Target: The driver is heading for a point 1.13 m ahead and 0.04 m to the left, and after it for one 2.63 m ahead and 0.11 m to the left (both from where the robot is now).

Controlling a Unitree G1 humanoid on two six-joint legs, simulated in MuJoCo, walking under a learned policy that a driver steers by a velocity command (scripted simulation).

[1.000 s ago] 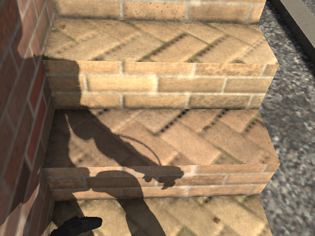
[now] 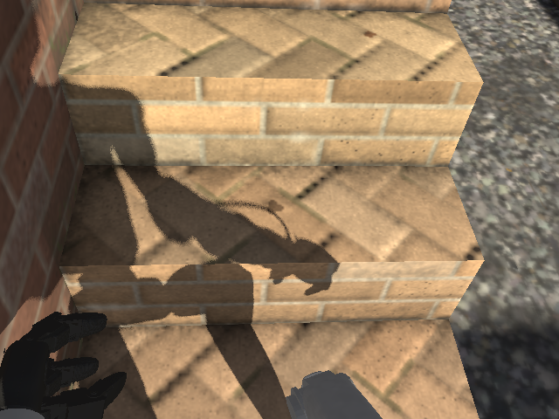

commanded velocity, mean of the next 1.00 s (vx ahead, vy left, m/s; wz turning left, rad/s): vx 0.50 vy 0.00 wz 0.18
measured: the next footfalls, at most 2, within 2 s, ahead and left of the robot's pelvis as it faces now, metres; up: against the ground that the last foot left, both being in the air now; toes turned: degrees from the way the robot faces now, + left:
left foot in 0.02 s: -0.13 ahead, +0.00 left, -0.42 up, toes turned +1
right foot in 0.32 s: -0.09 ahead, -0.11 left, -0.40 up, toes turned -20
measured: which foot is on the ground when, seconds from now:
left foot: up 0.00-0.00, down 0.02-0.32, up 0.34-0.66, down 0.68-0.98, up 1.00-1.00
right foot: up 0.00-0.30, down 0.32-0.64, up 0.66-0.94, down 0.96-1.00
